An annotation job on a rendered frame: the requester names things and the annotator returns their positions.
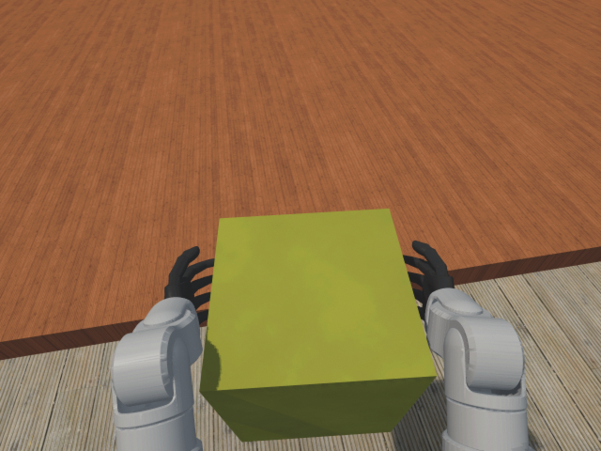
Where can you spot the robot left hand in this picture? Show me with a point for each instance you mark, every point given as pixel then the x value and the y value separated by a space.
pixel 180 282

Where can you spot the robot right forearm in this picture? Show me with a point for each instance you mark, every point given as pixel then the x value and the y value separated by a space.
pixel 484 374

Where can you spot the carton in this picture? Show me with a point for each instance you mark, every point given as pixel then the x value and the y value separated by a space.
pixel 313 328

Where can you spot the robot left forearm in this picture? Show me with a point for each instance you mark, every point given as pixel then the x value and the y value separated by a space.
pixel 152 388

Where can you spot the robot right hand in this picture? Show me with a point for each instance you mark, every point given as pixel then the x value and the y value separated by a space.
pixel 435 273

